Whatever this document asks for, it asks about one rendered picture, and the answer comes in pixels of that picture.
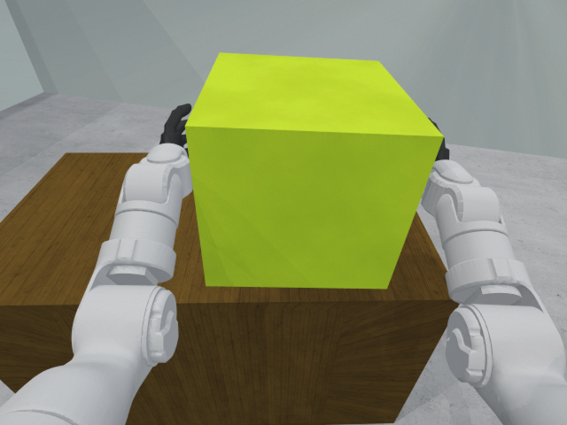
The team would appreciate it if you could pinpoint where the left robot hand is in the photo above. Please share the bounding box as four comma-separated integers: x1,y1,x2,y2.
159,104,191,157

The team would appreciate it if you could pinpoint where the robot left forearm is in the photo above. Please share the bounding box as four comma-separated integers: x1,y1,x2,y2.
72,143,193,353

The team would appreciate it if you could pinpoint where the left robot upper arm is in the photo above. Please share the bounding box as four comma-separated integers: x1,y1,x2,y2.
0,285,179,425

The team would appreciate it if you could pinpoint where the robot right forearm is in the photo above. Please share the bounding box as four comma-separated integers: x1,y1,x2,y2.
421,159,566,376

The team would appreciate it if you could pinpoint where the carton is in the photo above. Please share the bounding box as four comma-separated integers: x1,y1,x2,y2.
185,53,444,289

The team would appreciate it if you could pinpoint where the pedestal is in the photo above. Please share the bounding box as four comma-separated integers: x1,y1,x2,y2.
0,152,459,425

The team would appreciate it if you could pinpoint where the right robot upper arm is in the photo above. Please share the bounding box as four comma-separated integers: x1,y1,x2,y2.
446,304,567,425

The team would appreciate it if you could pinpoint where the right robot hand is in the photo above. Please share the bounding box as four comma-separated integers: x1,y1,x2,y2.
428,118,449,161

